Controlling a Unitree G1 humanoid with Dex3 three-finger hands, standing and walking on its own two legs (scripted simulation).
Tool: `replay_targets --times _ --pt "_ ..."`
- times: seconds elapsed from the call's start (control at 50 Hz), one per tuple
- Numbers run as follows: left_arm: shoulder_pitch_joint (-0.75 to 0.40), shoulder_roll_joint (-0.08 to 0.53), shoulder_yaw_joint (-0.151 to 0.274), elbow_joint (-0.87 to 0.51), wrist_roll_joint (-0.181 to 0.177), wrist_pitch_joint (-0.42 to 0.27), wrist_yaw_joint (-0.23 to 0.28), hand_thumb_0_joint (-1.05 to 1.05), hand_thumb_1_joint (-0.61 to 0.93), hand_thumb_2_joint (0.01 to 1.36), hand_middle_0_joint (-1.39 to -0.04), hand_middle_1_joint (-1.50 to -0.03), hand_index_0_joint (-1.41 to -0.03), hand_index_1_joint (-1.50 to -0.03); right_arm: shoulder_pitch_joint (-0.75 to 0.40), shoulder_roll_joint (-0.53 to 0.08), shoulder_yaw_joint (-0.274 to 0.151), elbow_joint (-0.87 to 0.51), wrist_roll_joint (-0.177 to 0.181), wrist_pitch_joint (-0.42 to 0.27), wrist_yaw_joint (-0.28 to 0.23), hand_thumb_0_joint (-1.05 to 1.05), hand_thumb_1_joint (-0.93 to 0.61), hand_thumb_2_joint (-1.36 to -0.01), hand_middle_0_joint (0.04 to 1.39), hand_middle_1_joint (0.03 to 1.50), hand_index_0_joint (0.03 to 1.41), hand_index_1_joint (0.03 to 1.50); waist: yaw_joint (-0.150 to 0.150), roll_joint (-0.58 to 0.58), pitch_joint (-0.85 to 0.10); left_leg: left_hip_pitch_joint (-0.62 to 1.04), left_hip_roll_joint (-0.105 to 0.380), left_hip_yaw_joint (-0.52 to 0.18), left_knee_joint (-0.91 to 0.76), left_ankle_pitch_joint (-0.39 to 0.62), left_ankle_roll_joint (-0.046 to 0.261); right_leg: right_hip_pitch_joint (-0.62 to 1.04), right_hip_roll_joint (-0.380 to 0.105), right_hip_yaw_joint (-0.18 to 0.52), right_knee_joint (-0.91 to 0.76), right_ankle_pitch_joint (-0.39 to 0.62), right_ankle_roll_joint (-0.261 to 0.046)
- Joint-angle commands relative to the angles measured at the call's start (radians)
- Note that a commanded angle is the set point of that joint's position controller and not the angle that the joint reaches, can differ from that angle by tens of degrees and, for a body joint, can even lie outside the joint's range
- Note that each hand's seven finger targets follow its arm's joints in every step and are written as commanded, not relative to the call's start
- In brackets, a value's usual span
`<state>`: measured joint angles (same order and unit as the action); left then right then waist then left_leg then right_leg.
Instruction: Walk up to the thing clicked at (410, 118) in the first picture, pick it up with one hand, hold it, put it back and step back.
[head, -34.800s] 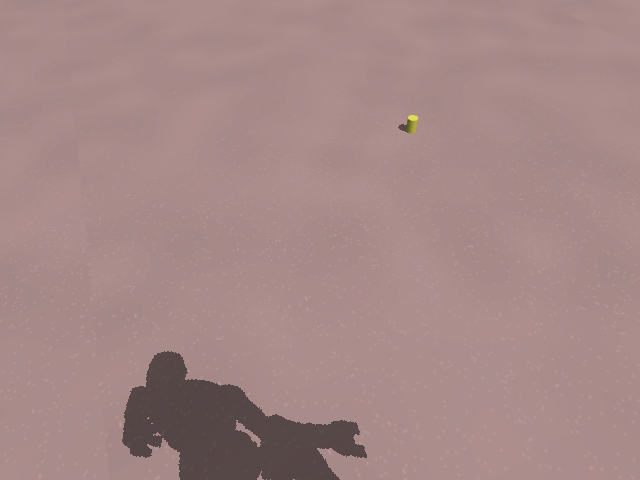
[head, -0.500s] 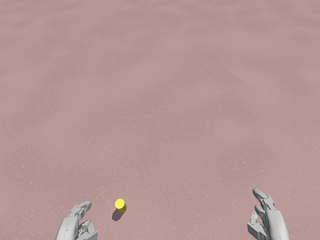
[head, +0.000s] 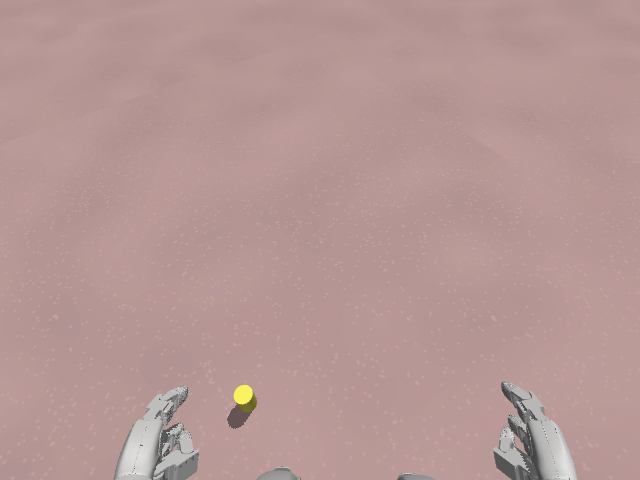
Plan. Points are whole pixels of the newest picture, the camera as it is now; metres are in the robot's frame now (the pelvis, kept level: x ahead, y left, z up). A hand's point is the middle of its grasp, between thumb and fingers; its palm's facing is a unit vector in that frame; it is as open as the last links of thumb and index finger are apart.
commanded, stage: stand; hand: left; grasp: from above
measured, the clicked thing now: (245, 398) +0.43 +0.26 -0.68
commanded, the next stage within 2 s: none
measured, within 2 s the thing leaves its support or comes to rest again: neither
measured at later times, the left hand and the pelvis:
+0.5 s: hand out of the picture +0.06 +0.24 -0.11, palm faces +0.03 -0.95 -0.32, open 7.4 cm; pelvis +0.00 +0.01 +0.05, yaw +0 degrees
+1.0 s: hand out of the picture +0.04 +0.25 -0.10, palm faces +0.02 -0.94 -0.34, open 7.4 cm; pelvis -0.01 +0.01 +0.06, yaw +0 degrees
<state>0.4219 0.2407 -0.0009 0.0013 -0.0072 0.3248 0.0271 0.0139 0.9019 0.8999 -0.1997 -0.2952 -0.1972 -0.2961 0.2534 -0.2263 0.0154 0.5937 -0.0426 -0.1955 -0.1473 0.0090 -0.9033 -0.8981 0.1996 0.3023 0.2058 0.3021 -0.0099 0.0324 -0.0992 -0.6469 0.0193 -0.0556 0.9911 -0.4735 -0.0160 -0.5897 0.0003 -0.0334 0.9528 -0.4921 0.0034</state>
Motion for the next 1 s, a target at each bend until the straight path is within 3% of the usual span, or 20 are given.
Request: replay_targets --times 0.0,0.04,0.06,0.1,0.18,0.3,0.42,0.56,0.68,0.88,0.98 --pt "-0.156 0.203 0.095 0.272 0.081 -0.253 0.019 0.000 0.900 0.900 -0.200 -0.300 -0.200 -0.301 -0.067 -0.216 -0.085 0.032 -0.067 0.090 0.076 0.000 -0.900 -0.900 0.200 0.300 0.200 0.300 0.005 -0.088 0.007 0.171 0.003 0.002 -0.223 0.321 0.079 0.156 -0.071 0.162 -0.257 0.244 -0.092" --pt "-0.189 0.208 0.087 0.349 0.071 -0.281 0.012 0.000 0.900 0.900 -0.200 -0.300 -0.200 -0.301 -0.075 -0.193 -0.082 0.075 -0.022 0.099 0.109 0.000 -0.900 -0.900 0.200 0.300 0.200 0.300 0.024 -0.044 -0.036 0.236 0.001 -0.007 -0.267 0.306 0.080 0.240 -0.086 0.139 -0.245 0.307 -0.069" --pt "-0.184 0.202 0.088 0.389 0.066 -0.285 0.012 0.000 0.900 0.900 -0.200 -0.300 -0.200 -0.301 -0.095 -0.196 -0.090 0.090 -0.013 0.104 0.118 0.000 -0.900 -0.900 0.200 0.300 0.200 0.300 0.039 -0.082 -0.023 0.269 -0.002 0.007 -0.267 0.318 0.076 0.226 -0.091 0.145 -0.277 0.304 -0.064" --pt "-0.208 0.200 0.095 0.467 0.057 -0.293 0.014 0.000 0.900 0.900 -0.200 -0.300 -0.200 -0.301 -0.108 -0.197 -0.097 0.114 -0.002 0.113 0.126 0.000 -0.900 -0.900 0.200 0.300 0.200 0.300 0.039 -0.089 -0.035 0.304 0.001 -0.003 -0.279 0.337 0.070 0.233 -0.092 0.139 -0.303 0.308 -0.056" --pt "-0.243 0.192 0.092 0.604 0.054 -0.318 0.018 0.000 0.900 0.900 -0.200 -0.300 -0.200 -0.301 -0.112 -0.202 -0.102 0.179 -0.009 0.132 0.130 0.000 -0.900 -0.900 0.200 0.300 0.200 0.300 0.033 -0.026 -0.005 0.348 0.030 -0.044 -0.368 0.297 0.081 0.253 -0.080 0.112 -0.337 0.269 -0.037" --pt "-0.241 0.192 0.089 0.768 0.047 -0.332 0.018 0.000 0.900 0.900 -0.200 -0.300 -0.200 -0.301 -0.123 -0.224 -0.101 0.258 -0.005 0.148 0.119 0.000 -0.900 -0.900 0.200 0.300 0.200 0.300 0.038 0.012 0.068 0.365 0.057 -0.081 -0.495 0.297 0.076 0.330 -0.071 0.090 -0.413 0.293 -0.032" --pt "-0.233 0.201 0.082 0.899 0.037 -0.338 0.019 0.000 0.900 0.900 -0.200 -0.300 -0.200 -0.301 -0.105 -0.236 -0.094 0.339 0.007 0.157 0.109 0.000 -0.900 -0.900 0.200 0.300 0.200 0.300 0.029 -0.006 0.076 0.455 0.063 -0.069 -0.556 0.402 0.061 0.411 -0.092 0.099 -0.509 0.388 -0.024" --pt "-0.252 0.217 0.075 0.996 0.036 -0.337 0.018 0.000 0.900 0.900 -0.200 -0.300 -0.200 -0.301 -0.123 -0.243 -0.088 0.402 0.016 0.165 0.109 0.000 -0.900 -0.900 0.200 0.300 0.200 0.300 0.029 -0.021 0.117 0.494 0.071 -0.069 -0.639 0.361 0.048 0.446 -0.097 0.094 -0.588 0.349 -0.015" --pt "-0.266 0.222 0.070 1.047 0.037 -0.338 0.014 0.000 0.900 0.900 -0.200 -0.300 -0.200 -0.301 -0.136 -0.247 -0.087 0.435 0.015 0.172 0.113 0.000 -0.900 -0.900 0.200 0.300 0.200 0.300 0.026 -0.023 0.155 0.486 0.072 -0.071 -0.685 0.249 0.044 0.442 -0.099 0.100 -0.639 0.293 -0.012" --pt "-0.291 0.248 0.069 1.088 0.033 -0.345 0.011 0.000 0.900 0.900 -0.200 -0.300 -0.200 -0.301 -0.140 -0.249 -0.078 0.469 0.019 0.174 0.121 0.000 -0.900 -0.900 0.200 0.300 0.200 0.300 0.020 -0.036 0.145 0.502 0.074 -0.064 -0.702 0.281 0.040 0.464 -0.111 0.109 -0.672 0.297 -0.010" --pt "-0.301 0.255 0.068 1.099 0.033 -0.344 0.009 0.000 0.900 0.900 -0.200 -0.300 -0.200 -0.301 -0.147 -0.259 -0.075 0.476 0.020 0.178 0.122 0.000 -0.900 -0.900 0.200 0.300 0.200 0.300 0.018 -0.029 0.159 0.483 0.074 -0.063 -0.704 0.246 0.040 0.457 -0.109 0.110 -0.684 0.265 -0.010"
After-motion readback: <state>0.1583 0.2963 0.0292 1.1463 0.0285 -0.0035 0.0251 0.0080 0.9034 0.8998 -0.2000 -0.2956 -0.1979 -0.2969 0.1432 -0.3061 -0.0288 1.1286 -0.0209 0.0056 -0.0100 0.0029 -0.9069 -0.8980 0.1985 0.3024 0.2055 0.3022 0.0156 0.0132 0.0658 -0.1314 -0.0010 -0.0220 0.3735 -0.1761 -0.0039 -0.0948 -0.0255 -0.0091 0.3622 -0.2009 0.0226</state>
